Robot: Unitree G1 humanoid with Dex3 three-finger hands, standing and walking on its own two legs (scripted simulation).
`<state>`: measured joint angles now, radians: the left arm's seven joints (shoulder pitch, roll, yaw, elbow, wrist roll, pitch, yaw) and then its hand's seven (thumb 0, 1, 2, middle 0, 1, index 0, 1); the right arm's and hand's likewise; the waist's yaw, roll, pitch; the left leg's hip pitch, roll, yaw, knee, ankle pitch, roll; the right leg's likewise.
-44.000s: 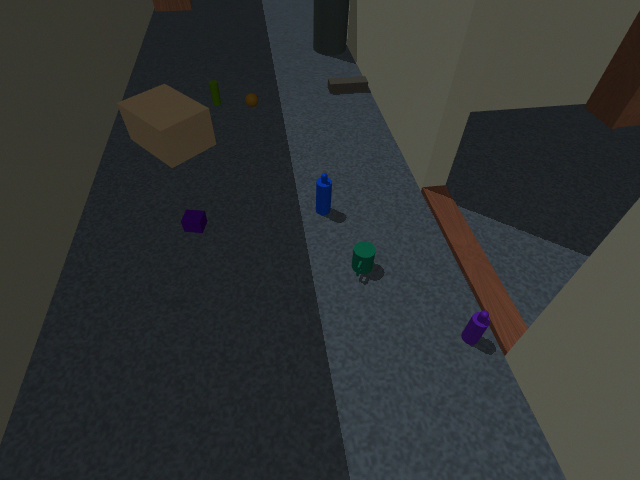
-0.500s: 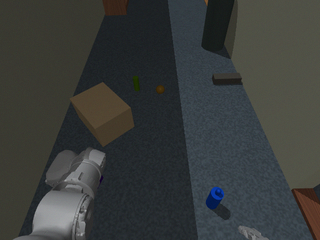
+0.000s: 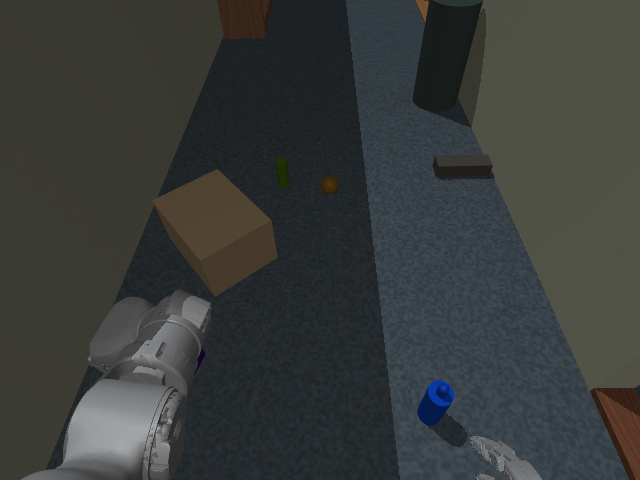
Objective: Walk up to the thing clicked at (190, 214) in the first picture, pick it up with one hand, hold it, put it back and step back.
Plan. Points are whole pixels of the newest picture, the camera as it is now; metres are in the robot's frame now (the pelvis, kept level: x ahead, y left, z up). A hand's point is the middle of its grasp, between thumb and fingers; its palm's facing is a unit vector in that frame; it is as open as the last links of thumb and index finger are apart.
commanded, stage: hold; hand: left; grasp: from above
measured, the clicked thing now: (163, 359) +0.33 +0.23 -0.07
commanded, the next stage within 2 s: crouch in 0.26 s
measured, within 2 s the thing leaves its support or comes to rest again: neither
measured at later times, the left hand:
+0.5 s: hand (152, 356) +0.32 +0.23 -0.03, palm faces -0.11 -0.46 -0.88, open 10.9 cm
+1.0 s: hand (173, 398) +0.31 +0.24 -0.18, palm faces -0.17 -0.39 -0.91, open 10.9 cm
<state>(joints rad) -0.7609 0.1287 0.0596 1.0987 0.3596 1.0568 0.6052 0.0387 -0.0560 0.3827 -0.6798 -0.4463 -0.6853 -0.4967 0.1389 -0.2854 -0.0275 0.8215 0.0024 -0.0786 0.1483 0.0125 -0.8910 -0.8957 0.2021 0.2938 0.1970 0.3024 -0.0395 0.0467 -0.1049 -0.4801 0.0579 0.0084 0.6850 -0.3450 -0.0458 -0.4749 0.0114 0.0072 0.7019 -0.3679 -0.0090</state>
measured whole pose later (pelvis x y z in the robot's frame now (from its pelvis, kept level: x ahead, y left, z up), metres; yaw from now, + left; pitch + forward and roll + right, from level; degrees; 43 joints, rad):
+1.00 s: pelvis -0.04 +0.01 -0.08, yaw -2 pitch +24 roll -1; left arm -0.92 0.24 0.27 1.46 0.45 0.75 0.81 0.01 -0.07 0.58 -0.56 -0.58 -0.56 -0.63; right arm 0.19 -0.27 -0.06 0.89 -0.10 -0.12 0.18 0.01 -0.86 -0.89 0.20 0.29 0.20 0.30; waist -0.11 -0.01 -0.15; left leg -1.10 0.08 -0.01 1.16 -0.48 -0.04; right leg -1.09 0.04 0.01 1.14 -0.48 0.00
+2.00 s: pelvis -0.09 +0.01 -0.40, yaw -6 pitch +38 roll -4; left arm -1.34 0.66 0.44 1.69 0.55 0.59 0.78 0.02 -0.12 0.51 -0.69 -0.46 -0.70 -0.50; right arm 0.13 -0.34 0.03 0.84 -0.13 -0.12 0.30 0.00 -0.91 -0.90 0.20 0.29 0.20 0.30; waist -0.30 0.03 -0.04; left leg -2.28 0.07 -0.13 2.31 -0.70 -0.05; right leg -2.26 0.06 -0.05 2.27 -0.68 0.02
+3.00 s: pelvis -0.10 +0.02 -0.42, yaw -11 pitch +31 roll -12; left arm -1.37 0.89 0.45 1.74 0.56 0.53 0.85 0.01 -0.13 0.58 -0.65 -0.49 -0.66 -0.54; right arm 0.11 -0.39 0.18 0.77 -0.18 -0.19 0.44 0.00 -0.92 -0.90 0.20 0.29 0.20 0.30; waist -0.40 -0.07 0.21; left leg -2.31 0.04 -0.25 2.44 -0.69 -0.04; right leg -2.21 0.06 -0.14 2.30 -0.65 0.04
